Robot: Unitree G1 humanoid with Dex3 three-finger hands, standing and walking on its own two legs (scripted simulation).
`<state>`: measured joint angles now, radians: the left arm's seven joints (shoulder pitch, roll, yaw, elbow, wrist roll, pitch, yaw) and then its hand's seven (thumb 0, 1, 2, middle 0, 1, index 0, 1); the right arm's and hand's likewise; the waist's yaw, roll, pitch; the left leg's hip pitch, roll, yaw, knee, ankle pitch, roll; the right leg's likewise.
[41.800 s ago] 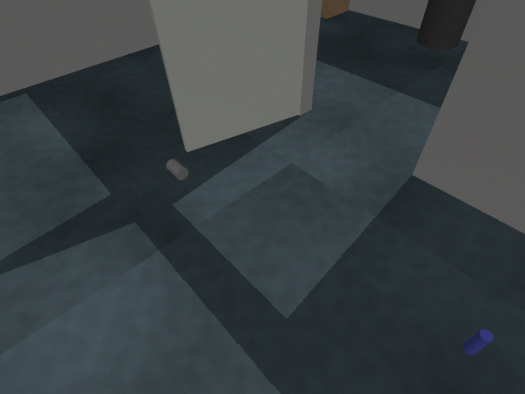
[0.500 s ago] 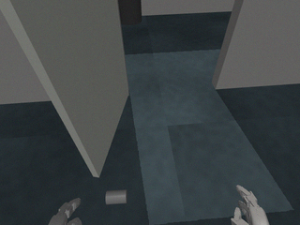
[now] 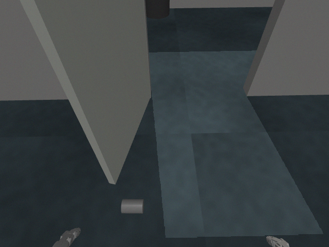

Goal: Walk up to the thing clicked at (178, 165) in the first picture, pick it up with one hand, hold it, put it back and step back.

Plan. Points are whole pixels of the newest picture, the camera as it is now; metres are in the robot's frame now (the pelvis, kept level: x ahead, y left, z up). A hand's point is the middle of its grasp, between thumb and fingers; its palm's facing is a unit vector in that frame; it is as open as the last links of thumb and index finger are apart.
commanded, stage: stand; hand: left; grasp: from above
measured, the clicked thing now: (132, 206) +0.47 +0.21 -0.70
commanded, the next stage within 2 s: none
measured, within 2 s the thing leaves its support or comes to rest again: neither
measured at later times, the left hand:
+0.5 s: hand out of the picture +0.04 +0.25 -0.13, palm faces +0.04 -0.94 -0.32, open 7.4 cm
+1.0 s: hand out of the picture +0.06 +0.25 -0.12, palm faces +0.03 -0.94 -0.33, open 7.4 cm
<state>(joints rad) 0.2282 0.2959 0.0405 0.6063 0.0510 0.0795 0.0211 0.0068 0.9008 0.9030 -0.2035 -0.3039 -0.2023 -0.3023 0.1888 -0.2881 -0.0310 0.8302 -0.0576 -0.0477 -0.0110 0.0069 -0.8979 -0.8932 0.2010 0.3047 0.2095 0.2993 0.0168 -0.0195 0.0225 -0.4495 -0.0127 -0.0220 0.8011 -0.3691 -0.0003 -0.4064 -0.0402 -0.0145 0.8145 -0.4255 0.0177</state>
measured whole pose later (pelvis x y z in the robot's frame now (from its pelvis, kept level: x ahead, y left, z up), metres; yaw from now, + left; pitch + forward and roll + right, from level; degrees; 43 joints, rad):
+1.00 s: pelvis +0.01 +0.00 +0.04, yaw +1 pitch -4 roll +0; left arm 0.13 0.31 0.03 1.15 0.03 0.00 0.01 0.00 0.90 0.90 -0.20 -0.30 -0.20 -0.30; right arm 0.13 -0.31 -0.02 1.14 -0.02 0.00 -0.01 0.00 -0.90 -0.89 0.20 0.30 0.21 0.30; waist 0.00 0.01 0.06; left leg -0.14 -0.01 -0.04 0.37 -0.16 0.00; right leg -0.08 -0.04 -0.04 0.35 -0.20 0.03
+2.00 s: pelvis +0.02 -0.01 +0.04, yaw +1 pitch -3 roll +0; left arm 0.11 0.32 0.03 1.14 0.02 0.00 0.00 0.00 0.90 0.90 -0.20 -0.30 -0.20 -0.30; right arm 0.10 -0.33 -0.01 1.14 -0.02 -0.01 -0.01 0.00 -0.90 -0.89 0.20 0.30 0.21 0.30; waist 0.00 0.01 0.06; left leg -0.12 0.00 -0.04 0.34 -0.17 -0.01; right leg -0.06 -0.03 -0.04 0.32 -0.21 0.01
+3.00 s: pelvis -0.13 +0.04 +0.01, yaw -4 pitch -3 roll +0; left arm 0.16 0.40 0.08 0.91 0.01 0.07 0.01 0.00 0.90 0.90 -0.20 -0.30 -0.20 -0.30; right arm 0.09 -0.34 -0.05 0.85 -0.03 0.02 -0.01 0.00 -0.90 -0.89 0.20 0.30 0.21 0.30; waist -0.01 -0.04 0.20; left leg -0.41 0.00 0.07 0.58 -0.14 0.06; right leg -0.31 0.05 0.12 0.95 -0.52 0.02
